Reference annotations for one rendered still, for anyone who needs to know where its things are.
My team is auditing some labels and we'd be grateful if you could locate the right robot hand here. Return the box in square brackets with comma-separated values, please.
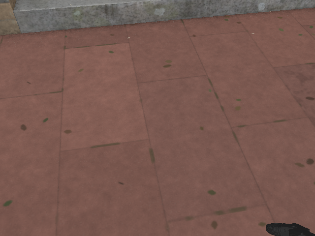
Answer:
[266, 222, 315, 236]

